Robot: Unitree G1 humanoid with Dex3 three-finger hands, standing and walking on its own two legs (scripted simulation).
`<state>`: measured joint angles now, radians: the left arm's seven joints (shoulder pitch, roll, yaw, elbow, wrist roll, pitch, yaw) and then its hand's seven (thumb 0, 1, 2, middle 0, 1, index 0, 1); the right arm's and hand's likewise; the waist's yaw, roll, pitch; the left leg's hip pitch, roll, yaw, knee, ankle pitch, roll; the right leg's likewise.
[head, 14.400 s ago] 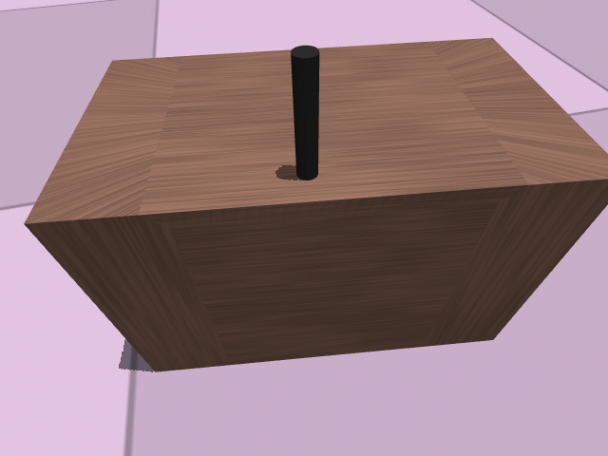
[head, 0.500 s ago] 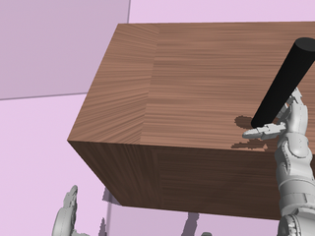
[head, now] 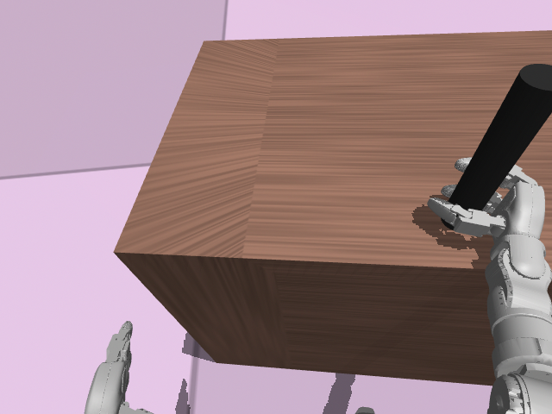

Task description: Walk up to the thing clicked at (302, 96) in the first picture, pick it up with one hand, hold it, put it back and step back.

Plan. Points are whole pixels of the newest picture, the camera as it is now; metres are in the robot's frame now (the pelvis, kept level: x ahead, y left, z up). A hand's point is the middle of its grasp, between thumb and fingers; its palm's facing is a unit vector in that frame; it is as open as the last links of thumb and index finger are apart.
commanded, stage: close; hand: right
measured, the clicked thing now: (490, 164) +0.41 -0.23 +0.14
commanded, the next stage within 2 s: settle in 0.06 s
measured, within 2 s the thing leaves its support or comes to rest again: leaves its support in 0.14 s
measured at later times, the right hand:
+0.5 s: hand (477, 174) +0.43 -0.23 +0.11, palm faces +0.25 +0.97 +0.02, open 6.7 cm
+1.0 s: hand (481, 164) +0.42 -0.22 +0.14, palm faces +0.24 +0.97 +0.00, open 6.0 cm
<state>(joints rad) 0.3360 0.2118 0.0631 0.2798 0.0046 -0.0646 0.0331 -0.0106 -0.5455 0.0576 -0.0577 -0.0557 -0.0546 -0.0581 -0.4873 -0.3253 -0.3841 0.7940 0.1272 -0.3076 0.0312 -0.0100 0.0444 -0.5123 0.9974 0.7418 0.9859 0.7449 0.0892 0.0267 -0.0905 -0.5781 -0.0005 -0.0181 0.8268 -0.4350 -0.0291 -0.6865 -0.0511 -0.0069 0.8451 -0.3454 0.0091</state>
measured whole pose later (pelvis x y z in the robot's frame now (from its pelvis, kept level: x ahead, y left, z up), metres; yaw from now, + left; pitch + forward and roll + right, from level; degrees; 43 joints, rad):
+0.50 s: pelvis +0.00 +0.00 +0.01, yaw +0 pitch +9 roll +1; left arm 0.32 0.22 0.06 0.34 -0.01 -0.07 0.04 -0.01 -0.55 0.06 -0.07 -0.06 -0.06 -0.07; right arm -0.55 -0.34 -0.36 0.79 0.12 -0.23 0.03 0.00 0.02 -1.06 0.96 1.17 0.94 1.15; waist 0.08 0.02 -0.09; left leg -0.49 0.00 -0.02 0.75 -0.41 -0.03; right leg -0.60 -0.05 -0.01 0.78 -0.33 0.01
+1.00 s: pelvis -0.01 +0.00 +0.02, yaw +0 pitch +6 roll +1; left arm 0.28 0.21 0.06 0.45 -0.02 -0.08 0.06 -0.01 -0.54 0.06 -0.06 -0.06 -0.06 -0.06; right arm -0.56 -0.34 -0.33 0.72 0.14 -0.13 0.02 0.00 -0.07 -1.17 0.97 1.19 0.95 1.19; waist 0.07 0.00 -0.05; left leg -0.42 0.01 -0.02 0.69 -0.37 -0.03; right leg -0.52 -0.04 -0.01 0.69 -0.27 0.01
